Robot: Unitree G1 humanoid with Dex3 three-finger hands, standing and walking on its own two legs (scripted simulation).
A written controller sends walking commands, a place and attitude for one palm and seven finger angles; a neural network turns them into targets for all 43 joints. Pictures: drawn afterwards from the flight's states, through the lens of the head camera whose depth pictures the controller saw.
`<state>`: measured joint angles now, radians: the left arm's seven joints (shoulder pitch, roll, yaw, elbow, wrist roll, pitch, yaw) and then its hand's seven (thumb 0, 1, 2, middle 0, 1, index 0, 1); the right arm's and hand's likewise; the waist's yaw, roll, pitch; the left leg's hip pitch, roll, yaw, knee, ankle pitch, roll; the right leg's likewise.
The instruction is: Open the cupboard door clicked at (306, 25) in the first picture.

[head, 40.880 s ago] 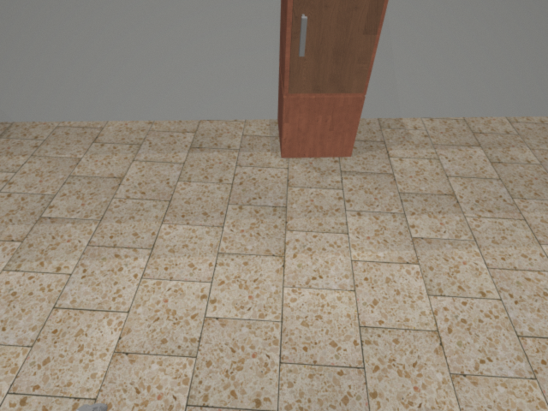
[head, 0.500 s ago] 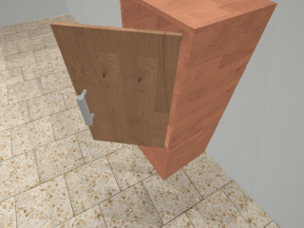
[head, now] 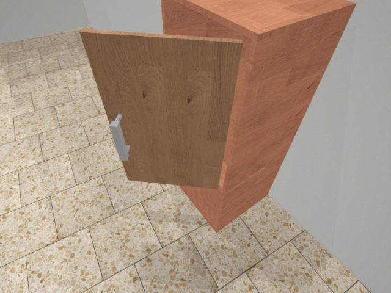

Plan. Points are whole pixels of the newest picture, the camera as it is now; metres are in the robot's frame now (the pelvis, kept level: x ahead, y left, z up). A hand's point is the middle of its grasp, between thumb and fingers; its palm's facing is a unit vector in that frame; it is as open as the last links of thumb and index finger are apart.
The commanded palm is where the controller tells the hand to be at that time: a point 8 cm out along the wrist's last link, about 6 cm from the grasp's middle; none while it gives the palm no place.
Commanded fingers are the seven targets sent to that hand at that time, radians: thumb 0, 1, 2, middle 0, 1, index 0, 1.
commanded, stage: look again from close up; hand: left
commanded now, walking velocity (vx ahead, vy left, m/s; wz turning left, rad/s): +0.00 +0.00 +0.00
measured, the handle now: (121, 137) +0.56 +0.27 -0.06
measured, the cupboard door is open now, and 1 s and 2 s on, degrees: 48 48 48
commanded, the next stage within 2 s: shuffle to correct the standing spot in 0.26 s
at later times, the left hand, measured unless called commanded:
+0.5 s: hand out of the picture -0.08 +0.21 -0.17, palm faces +0.03 -0.98 -0.19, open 7.4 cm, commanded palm none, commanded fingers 0.00 0.90 0.90 -0.20 -0.30 -0.20 -0.30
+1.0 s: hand out of the picture +0.04 +0.24 -0.16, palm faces -0.02 -0.98 -0.22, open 7.3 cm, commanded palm none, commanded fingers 0.00 0.90 0.90 -0.20 -0.30 -0.20 -0.30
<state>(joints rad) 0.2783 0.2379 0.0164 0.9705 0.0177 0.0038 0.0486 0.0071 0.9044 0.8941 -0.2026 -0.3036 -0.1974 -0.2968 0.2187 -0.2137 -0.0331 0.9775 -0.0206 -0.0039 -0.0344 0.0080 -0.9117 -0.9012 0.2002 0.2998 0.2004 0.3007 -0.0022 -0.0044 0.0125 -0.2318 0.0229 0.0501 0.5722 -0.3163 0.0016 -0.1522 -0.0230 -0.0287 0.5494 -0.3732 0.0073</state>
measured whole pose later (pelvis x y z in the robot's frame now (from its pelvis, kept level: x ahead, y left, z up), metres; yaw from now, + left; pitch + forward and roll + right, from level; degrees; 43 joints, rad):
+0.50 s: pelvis -0.05 +0.03 +0.01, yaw +1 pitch -2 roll -1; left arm 0.37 0.19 -0.01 1.05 0.03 0.03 0.03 0.01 0.91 0.89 -0.20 -0.30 -0.20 -0.30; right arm 0.30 -0.17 -0.01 1.05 -0.02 0.03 0.00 0.01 -0.91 -0.90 0.20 0.30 0.20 0.30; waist 0.01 -0.02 0.00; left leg -0.27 -0.02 0.06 0.48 -0.20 0.05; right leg -0.19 -0.06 -0.02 0.46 -0.28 0.03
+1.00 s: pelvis -0.01 +0.07 +0.00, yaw -4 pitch -1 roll +0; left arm 0.30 0.15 0.05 1.00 0.03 -0.01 0.03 0.02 0.94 0.89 -0.20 -0.30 -0.20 -0.30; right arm 0.41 -0.12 -0.01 1.09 -0.02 -0.01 -0.02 0.01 -0.91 -0.90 0.20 0.30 0.20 0.30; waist -0.02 0.01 0.00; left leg -0.21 -0.05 0.15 0.49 -0.28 0.09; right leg -0.22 -0.06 -0.12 0.49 -0.30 -0.04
